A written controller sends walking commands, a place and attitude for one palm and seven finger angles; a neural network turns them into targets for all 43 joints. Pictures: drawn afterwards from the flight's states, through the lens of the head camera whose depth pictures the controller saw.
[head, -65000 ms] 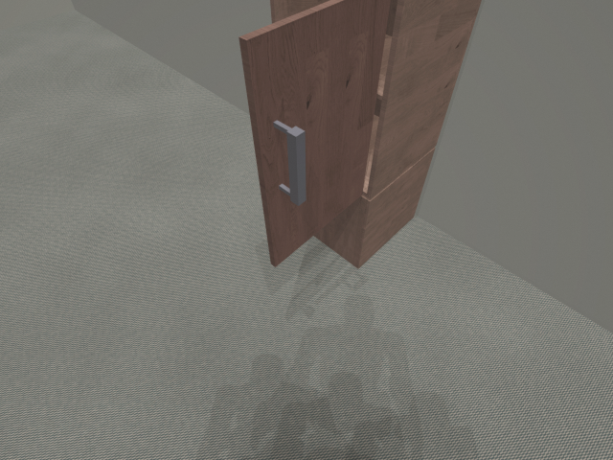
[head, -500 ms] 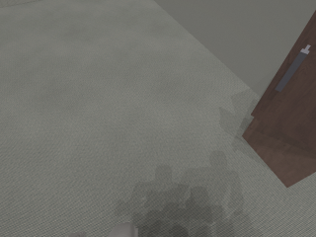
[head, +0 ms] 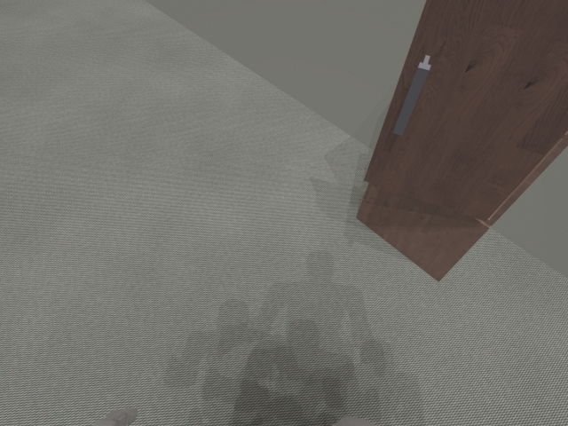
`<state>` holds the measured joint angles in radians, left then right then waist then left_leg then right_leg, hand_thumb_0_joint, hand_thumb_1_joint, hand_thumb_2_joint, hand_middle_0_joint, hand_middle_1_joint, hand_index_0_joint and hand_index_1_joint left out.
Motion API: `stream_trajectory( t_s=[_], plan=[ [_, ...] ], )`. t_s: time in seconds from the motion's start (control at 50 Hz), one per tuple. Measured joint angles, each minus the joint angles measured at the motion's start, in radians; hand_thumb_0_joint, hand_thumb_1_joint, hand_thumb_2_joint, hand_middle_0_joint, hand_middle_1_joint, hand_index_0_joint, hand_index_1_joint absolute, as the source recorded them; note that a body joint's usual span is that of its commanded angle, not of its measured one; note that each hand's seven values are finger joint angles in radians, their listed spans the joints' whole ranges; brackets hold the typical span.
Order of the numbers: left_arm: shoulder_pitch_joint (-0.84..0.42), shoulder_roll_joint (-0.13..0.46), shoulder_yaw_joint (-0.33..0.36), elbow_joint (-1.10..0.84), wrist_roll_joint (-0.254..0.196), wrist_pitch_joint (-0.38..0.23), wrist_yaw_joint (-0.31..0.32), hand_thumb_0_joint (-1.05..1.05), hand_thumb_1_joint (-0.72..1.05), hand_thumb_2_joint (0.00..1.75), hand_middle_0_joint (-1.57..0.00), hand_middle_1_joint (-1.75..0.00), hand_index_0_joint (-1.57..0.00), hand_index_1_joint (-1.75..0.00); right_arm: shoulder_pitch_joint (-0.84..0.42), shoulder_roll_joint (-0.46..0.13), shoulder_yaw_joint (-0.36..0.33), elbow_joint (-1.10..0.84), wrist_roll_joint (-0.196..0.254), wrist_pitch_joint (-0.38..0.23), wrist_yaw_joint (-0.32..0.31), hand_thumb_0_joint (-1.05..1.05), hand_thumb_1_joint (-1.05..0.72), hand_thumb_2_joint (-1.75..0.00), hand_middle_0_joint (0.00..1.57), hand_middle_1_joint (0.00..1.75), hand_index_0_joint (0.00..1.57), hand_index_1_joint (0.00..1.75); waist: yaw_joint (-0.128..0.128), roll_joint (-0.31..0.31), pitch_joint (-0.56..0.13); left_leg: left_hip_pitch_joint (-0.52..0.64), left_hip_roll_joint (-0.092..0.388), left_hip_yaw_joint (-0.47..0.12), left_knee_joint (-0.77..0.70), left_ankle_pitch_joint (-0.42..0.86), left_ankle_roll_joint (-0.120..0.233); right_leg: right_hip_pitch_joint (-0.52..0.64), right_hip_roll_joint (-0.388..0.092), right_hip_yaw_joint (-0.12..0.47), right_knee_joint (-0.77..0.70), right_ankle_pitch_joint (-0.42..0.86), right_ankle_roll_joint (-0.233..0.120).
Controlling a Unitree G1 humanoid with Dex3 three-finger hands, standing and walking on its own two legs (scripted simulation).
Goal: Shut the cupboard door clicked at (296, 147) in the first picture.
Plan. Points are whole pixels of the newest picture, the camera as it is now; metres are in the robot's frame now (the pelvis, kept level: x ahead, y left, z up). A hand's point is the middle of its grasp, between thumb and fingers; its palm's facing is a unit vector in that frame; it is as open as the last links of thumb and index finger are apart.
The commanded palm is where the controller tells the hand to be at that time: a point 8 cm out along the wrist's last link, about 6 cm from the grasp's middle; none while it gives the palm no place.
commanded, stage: turn to face it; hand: left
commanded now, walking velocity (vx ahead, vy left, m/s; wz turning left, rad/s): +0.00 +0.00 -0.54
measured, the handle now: (412, 96) +0.81 -0.26 +0.00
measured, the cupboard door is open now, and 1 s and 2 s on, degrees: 23 23 23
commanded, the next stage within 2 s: take the last steps up to it in 0.52 s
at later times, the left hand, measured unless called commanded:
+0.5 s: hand out of the picture +0.12 +0.17 -0.18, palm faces -0.15 -0.97 -0.19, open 7.4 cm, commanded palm none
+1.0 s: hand (236, 385) +0.20 +0.09 -0.16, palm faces -0.35 -0.91 -0.23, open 7.4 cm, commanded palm none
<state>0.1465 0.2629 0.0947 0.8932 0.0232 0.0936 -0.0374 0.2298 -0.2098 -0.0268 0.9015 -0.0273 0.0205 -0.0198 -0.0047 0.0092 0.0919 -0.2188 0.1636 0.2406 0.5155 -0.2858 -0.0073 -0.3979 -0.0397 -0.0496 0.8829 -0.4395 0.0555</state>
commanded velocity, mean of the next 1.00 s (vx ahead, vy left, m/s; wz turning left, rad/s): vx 0.12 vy -0.05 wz -0.27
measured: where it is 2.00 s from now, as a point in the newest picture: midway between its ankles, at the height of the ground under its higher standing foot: (353, 384)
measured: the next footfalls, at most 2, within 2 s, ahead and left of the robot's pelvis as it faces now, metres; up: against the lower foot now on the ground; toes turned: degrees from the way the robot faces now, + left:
right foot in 0.08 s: +0.03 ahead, -0.14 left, +0.00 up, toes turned -7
left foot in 0.48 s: +0.09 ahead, +0.09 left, +0.00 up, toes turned -8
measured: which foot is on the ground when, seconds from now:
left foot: down 0.00-0.08, up 0.10-0.46, down 0.48-0.94, up 0.96-1.00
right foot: up 0.00-0.06, down 0.08-0.50, up 0.52-0.92, down 0.94-1.00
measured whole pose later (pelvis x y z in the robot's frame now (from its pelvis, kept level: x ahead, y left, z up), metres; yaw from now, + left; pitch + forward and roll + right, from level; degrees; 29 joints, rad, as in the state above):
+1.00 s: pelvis +0.04 -0.07 -0.01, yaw -20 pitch +0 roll -1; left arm 0.18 0.21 0.07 0.98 0.03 0.01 -0.04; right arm 0.36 -0.25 -0.05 1.07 -0.03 0.03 -0.02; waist -0.04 0.05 0.02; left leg -0.30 0.14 0.10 0.80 -0.50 -0.03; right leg -0.22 0.00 -0.08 0.52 -0.30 -0.03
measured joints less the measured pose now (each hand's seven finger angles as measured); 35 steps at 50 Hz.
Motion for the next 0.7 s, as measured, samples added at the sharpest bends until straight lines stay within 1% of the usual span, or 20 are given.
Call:
stream_trajectory(
  t_s=[0.04,0.08,0.1,0.12,0.14,0.16,0.2,0.24,0.3,0.36,0.42,0.46,0.48,0.5,0.52,0.54,0.56,0.62,0.66,0.7],
  plan=[
    [-0.008,-0.008,-0.006,-0.004,0.0,-0.006,-0.001,0.0,0.91,0.9,-0.2,-0.3,-0.19,-0.29,0.009,-0.013,-0.009,0.009,0.0,0.004,0.004,0.01,-0.91,-0.9,0.21,0.3,0.2,0.3,-0.009,0.014,0.001,-0.008,0.017,0.019,0.036,-0.02,-0.013,0.044,0.005,-0.016,-0.1,0.021,-0.012],
    [-0.009,-0.012,-0.014,-0.014,0.0,-0.021,-0.002,0.0,0.91,0.9,-0.2,-0.3,-0.19,-0.29,0.026,-0.028,-0.017,0.017,0.005,0.009,0.008,0.01,-0.91,-0.9,0.21,0.3,0.2,0.3,-0.014,0.022,-0.008,-0.028,0.032,0.036,0.099,-0.054,-0.032,0.113,0.011,-0.029,-0.256,0.13,-0.031],
    [-0.007,-0.012,-0.017,-0.017,0.003,-0.035,0.001,0.0,0.91,0.9,-0.2,-0.3,-0.19,-0.29,0.033,-0.036,-0.021,0.022,0.009,0.014,0.009,0.01,-0.91,-0.9,0.21,0.3,0.2,0.3,-0.012,0.02,-0.017,-0.054,0.031,0.028,0.159,-0.097,-0.041,0.131,0.013,-0.017,-0.299,0.11,-0.05],
    [-0.012,-0.025,-0.021,-0.013,0.002,-0.047,0.009,0.0,0.91,0.9,-0.2,-0.3,-0.2,-0.29,0.027,-0.05,-0.026,0.03,0.011,0.026,0.007,0.01,-0.91,-0.9,0.21,0.3,0.2,0.3,-0.011,0.039,-0.013,-0.09,0.026,-0.02,0.247,-0.172,-0.049,0.118,0.025,-0.011,-0.278,0.09,-0.063],
    [-0.012,-0.037,-0.029,-0.011,0.0,-0.053,0.014,0.0,0.91,0.9,-0.2,-0.3,-0.2,-0.29,0.019,-0.063,-0.029,0.036,0.013,0.04,0.003,0.01,-0.91,-0.9,0.21,0.3,0.2,0.3,-0.015,0.053,-0.009,-0.13,0.007,-0.074,0.346,-0.224,-0.053,0.111,0.033,-0.007,-0.263,0.085,-0.071],
    [-0.009,-0.047,-0.035,-0.01,-0.001,-0.057,0.02,0.0,0.91,0.9,-0.2,-0.3,-0.2,-0.29,0.013,-0.071,-0.033,0.04,0.014,0.049,-0.001,0.01,-0.91,-0.9,0.2,0.3,0.2,0.3,-0.018,0.062,-0.008,-0.168,-0.015,-0.115,0.436,-0.243,-0.056,0.113,0.036,-0.002,-0.267,0.091,-0.075],
    [0.004,-0.06,-0.041,-0.007,-0.003,-0.06,0.031,0.0,0.91,0.9,-0.2,-0.3,-0.2,-0.29,-0.002,-0.076,-0.034,0.044,0.013,0.054,-0.004,0.01,-0.91,-0.9,0.2,0.3,0.2,0.3,-0.018,0.059,-0.008,-0.228,-0.048,-0.157,0.556,-0.22,-0.067,0.125,0.039,0.016,-0.302,0.121,-0.075],
    [0.015,-0.064,-0.044,0.0,-0.004,-0.059,0.038,0.0,0.91,0.9,-0.2,-0.3,-0.2,-0.29,-0.015,-0.071,-0.031,0.039,0.013,0.049,-0.001,0.01,-0.91,-0.9,0.2,0.3,0.2,0.3,-0.019,0.046,-0.01,-0.264,-0.062,-0.175,0.593,-0.167,-0.077,0.141,0.042,0.033,-0.344,0.147,-0.079],
    [0.03,-0.064,-0.047,0.011,-0.002,-0.057,0.039,0.0,0.91,0.9,-0.2,-0.3,-0.2,-0.29,-0.028,-0.056,-0.026,0.027,0.012,0.043,0.005,0.01,-0.91,-0.9,0.2,0.3,0.2,0.3,-0.016,0.023,-0.019,-0.28,-0.073,-0.195,0.55,-0.118,-0.084,0.154,0.049,0.054,-0.386,0.171,-0.081],
    [0.042,-0.066,-0.047,0.021,0.002,-0.056,0.038,0.0,0.91,0.9,-0.2,-0.3,-0.2,-0.3,-0.04,-0.042,-0.022,0.022,0.013,0.039,0.007,0.01,-0.91,-0.9,0.2,0.3,0.2,0.3,-0.007,0.007,-0.026,-0.256,-0.085,-0.208,0.455,-0.114,-0.084,0.161,0.06,0.073,-0.402,0.179,-0.08],
    [0.053,-0.065,-0.044,0.031,0.006,-0.054,0.037,0.0,0.91,0.9,-0.2,-0.3,-0.2,-0.3,-0.051,-0.029,-0.016,0.02,0.017,0.032,0.004,0.01,-0.91,-0.9,0.2,0.3,0.2,0.3,0.006,-0.01,-0.034,-0.199,-0.102,-0.207,0.312,-0.122,-0.077,0.157,0.067,0.095,-0.391,0.172,-0.072],
    [0.06,-0.06,-0.04,0.04,0.003,-0.05,0.038,0.0,0.91,0.9,-0.2,-0.3,-0.2,-0.3,-0.052,-0.02,-0.011,0.018,0.019,0.021,0.0,0.01,-0.91,-0.9,0.2,0.3,0.2,0.3,0.01,-0.021,-0.039,-0.139,-0.116,-0.201,0.18,-0.065,-0.07,0.149,0.071,0.108,-0.366,0.156,-0.061],
    [0.064,-0.059,-0.038,0.043,0.0,-0.046,0.039,0.0,0.91,0.9,-0.2,-0.3,-0.2,-0.3,-0.048,-0.018,-0.006,0.015,0.02,0.013,-0.001,0.01,-0.91,-0.9,0.2,0.3,0.2,0.3,0.011,-0.022,-0.044,-0.1,-0.118,-0.197,0.096,-0.011,-0.065,0.141,0.078,0.112,-0.345,0.144,-0.053],
    [0.066,-0.052,-0.035,0.046,-0.004,-0.042,0.039,0.0,0.91,0.9,-0.2,-0.3,-0.2,-0.3,-0.047,-0.011,-0.003,0.018,0.018,0.003,-0.004,0.01,-0.91,-0.9,0.2,0.3,0.2,0.3,0.01,-0.034,-0.048,-0.082,-0.124,-0.188,0.063,-0.007,-0.027,0.128,0.077,0.12,-0.315,0.128,-0.047],
    [0.063,-0.043,-0.031,0.053,-0.007,-0.037,0.04,0.0,0.91,0.9,-0.2,-0.3,-0.2,-0.3,-0.046,0.0,0.002,0.02,0.014,-0.002,-0.005,0.01,-0.91,-0.9,0.2,0.3,0.2,0.3,0.011,-0.051,-0.046,-0.082,-0.129,-0.177,0.07,-0.013,0.002,0.109,0.072,0.123,-0.261,0.068,-0.047],
    [0.062,-0.037,-0.027,0.056,-0.009,-0.03,0.041,0.0,0.91,0.9,-0.2,-0.3,-0.2,-0.3,-0.043,0.008,0.009,0.018,0.009,-0.003,-0.005,0.01,-0.91,-0.9,0.2,0.3,0.2,0.3,0.013,-0.059,-0.045,-0.079,-0.127,-0.168,0.077,-0.02,0.02,0.084,0.075,0.12,-0.182,0.001,-0.048],
    [0.061,-0.033,-0.023,0.058,-0.007,-0.025,0.04,0.0,0.91,0.9,-0.2,-0.3,-0.2,-0.29,-0.038,0.015,0.015,0.017,0.004,-0.005,-0.007,0.01,-0.91,-0.9,0.2,0.3,0.2,0.3,0.015,-0.063,-0.044,-0.072,-0.122,-0.159,0.072,-0.022,0.029,0.057,0.078,0.114,-0.096,-0.038,-0.046],
    [0.053,-0.024,-0.014,0.066,-0.001,-0.016,0.032,0.0,0.91,0.9,-0.2,-0.3,-0.2,-0.29,-0.02,0.031,0.027,0.018,-0.002,-0.008,-0.016,0.01,-0.91,-0.9,0.2,0.3,0.2,0.3,0.012,-0.058,-0.04,-0.042,-0.109,-0.146,0.018,0.003,0.032,-0.003,0.072,0.09,0.101,-0.041,-0.034],
    [0.046,-0.022,-0.013,0.066,-0.002,-0.018,0.029,0.0,0.91,0.9,-0.2,-0.3,-0.2,-0.29,-0.011,0.036,0.029,0.026,-0.003,-0.009,-0.019,0.01,-0.91,-0.9,0.2,0.3,0.2,0.3,0.012,-0.048,-0.034,-0.026,-0.101,-0.139,-0.017,0.022,0.033,-0.015,0.06,0.078,0.136,-0.023,-0.027],
    [0.046,-0.022,-0.012,0.067,-0.001,-0.019,0.025,0.0,0.91,0.9,-0.2,-0.3,-0.2,-0.29,0.0,0.039,0.029,0.036,-0.004,-0.011,-0.017,0.01,-0.91,-0.9,0.21,0.3,0.2,0.3,0.011,-0.037,-0.035,-0.013,-0.093,-0.127,-0.043,0.033,0.03,-0.016,0.048,0.068,0.133,-0.009,-0.022]
  ],
)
